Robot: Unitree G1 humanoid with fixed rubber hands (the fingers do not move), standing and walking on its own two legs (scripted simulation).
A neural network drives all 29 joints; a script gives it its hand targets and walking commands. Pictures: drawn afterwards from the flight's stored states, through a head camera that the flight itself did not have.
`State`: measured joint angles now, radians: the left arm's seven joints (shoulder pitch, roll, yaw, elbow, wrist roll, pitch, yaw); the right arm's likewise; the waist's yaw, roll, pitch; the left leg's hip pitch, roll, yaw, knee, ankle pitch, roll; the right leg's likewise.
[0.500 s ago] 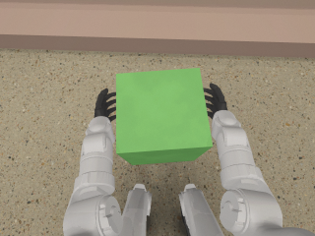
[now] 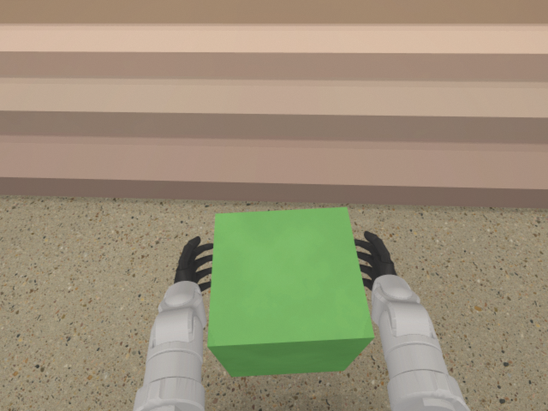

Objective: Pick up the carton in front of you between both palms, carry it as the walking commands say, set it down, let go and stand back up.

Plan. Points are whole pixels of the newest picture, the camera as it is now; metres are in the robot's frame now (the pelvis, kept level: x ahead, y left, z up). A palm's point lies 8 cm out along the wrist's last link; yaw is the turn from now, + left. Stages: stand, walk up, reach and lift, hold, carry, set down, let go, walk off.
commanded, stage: reach and lift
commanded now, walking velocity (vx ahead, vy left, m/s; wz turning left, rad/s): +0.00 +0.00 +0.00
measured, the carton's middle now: (284, 298) +0.32 +0.00 -0.08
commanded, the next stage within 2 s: hold in 1.22 s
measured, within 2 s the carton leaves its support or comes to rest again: neither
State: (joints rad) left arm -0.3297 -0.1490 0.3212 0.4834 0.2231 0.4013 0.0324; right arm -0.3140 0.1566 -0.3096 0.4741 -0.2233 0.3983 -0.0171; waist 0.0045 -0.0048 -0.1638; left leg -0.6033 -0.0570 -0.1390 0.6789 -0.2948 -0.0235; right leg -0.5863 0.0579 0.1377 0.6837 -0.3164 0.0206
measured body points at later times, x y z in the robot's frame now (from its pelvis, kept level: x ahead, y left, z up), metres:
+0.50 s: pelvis -0.01 +0.00 +0.02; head -0.03 +0.00 +0.47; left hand +0.30 +0.15 +0.04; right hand +0.30 -0.15 +0.04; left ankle +0.02 +0.13 -0.72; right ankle +0.01 -0.13 -0.72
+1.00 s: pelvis +0.01 +0.00 +0.03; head -0.02 +0.00 +0.48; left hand +0.31 +0.15 +0.05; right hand +0.31 -0.15 +0.05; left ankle +0.02 +0.13 -0.72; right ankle +0.01 -0.13 -0.72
